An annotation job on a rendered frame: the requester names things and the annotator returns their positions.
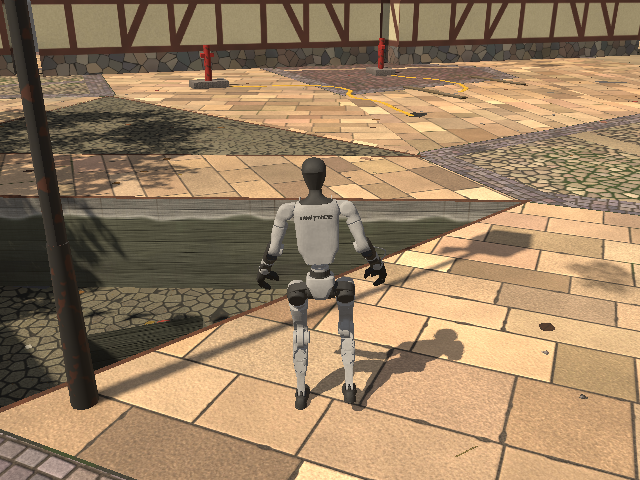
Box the robot left upper arm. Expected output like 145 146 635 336
268 202 295 257

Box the robot left hand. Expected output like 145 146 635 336
256 269 279 290

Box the robot right hand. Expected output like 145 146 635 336
364 263 387 286

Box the robot left forearm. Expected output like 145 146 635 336
259 241 277 275

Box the robot right forearm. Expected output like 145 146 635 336
361 237 383 270

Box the right robot thigh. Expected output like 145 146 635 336
334 277 355 338

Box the robot right upper arm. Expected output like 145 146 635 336
336 200 371 253

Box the humanoid robot torso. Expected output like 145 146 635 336
293 195 340 300

